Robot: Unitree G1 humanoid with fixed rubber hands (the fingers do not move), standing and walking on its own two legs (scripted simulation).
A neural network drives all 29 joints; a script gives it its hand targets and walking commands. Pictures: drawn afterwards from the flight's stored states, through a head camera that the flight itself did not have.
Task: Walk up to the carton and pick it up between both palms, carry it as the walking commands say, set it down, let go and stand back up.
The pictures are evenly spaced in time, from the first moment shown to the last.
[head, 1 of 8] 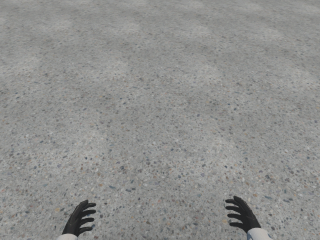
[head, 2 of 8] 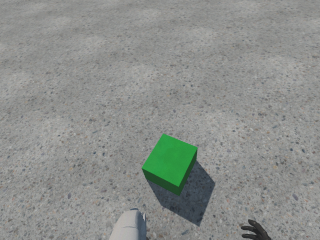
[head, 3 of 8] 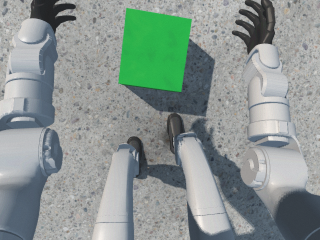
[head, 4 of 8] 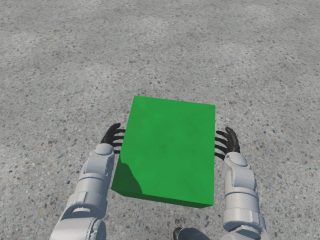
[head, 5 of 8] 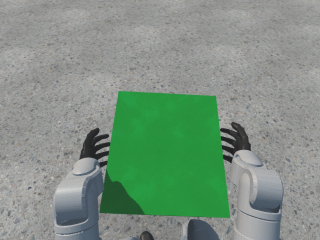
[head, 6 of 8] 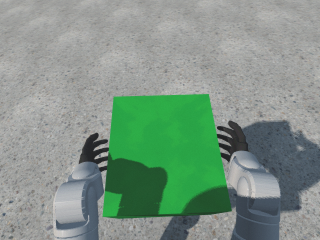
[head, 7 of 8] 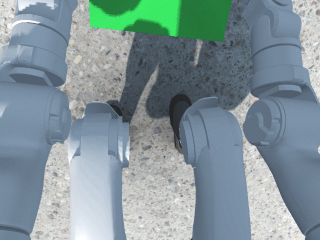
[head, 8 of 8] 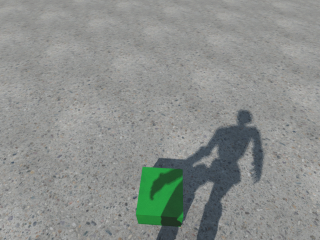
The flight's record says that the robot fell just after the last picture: no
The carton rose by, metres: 0.74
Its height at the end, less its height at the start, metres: +0.00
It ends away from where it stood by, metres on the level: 0.70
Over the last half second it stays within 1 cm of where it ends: yes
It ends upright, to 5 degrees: yes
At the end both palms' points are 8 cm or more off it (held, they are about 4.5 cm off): yes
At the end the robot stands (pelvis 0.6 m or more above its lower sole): yes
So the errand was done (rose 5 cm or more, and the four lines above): yes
